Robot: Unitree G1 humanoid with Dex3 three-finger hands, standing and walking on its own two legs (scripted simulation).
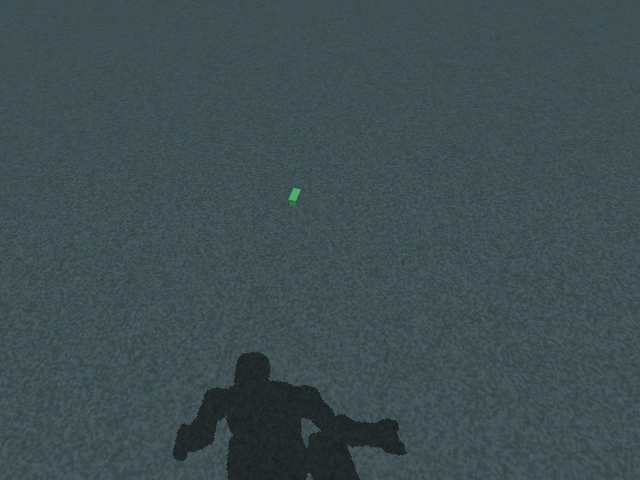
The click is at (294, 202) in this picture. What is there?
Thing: small brick
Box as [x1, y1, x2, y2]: [288, 188, 300, 206]
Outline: 293,188 288,200 289,205 296,206 300,197 300,189
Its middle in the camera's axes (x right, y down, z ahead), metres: -0.10 -0.18 +1.78
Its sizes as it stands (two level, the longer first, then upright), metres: 0.078 0.036 0.040
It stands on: the floor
